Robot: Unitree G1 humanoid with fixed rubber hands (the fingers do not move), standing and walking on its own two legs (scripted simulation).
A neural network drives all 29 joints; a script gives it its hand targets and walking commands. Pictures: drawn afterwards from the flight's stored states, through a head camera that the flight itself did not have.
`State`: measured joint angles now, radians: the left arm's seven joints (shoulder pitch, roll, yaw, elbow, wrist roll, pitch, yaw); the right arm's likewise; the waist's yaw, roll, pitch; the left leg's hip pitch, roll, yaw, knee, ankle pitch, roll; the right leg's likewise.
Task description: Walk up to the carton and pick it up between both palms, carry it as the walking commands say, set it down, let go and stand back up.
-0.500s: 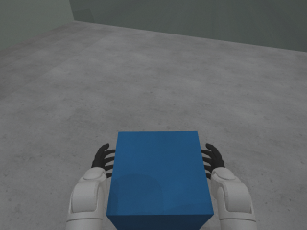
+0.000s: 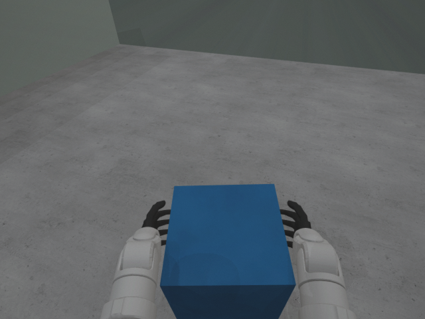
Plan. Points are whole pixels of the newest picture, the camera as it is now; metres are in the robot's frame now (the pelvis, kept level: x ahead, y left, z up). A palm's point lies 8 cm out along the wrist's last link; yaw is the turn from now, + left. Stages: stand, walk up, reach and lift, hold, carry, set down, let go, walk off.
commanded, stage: set down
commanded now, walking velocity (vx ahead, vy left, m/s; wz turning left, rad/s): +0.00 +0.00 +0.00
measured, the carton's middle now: (225, 257) +0.28 -0.04 -0.04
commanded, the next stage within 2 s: none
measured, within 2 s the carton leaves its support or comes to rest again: neither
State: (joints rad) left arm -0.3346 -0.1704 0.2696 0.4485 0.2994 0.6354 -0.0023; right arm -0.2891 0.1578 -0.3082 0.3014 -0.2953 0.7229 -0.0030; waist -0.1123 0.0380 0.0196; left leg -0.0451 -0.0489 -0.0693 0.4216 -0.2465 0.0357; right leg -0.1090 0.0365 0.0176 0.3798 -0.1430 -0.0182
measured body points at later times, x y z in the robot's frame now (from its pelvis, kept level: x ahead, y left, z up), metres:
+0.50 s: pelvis -0.01 +0.00 -0.02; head +0.06 -0.01 +0.42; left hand +0.35 +0.11 -0.06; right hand +0.30 -0.19 -0.06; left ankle +0.00 +0.10 -0.74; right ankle +0.05 -0.11 -0.74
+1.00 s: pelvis -0.04 +0.00 -0.09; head +0.14 -0.02 +0.33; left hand +0.38 +0.08 -0.15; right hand +0.33 -0.22 -0.16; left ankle +0.00 +0.10 -0.74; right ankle +0.05 -0.11 -0.74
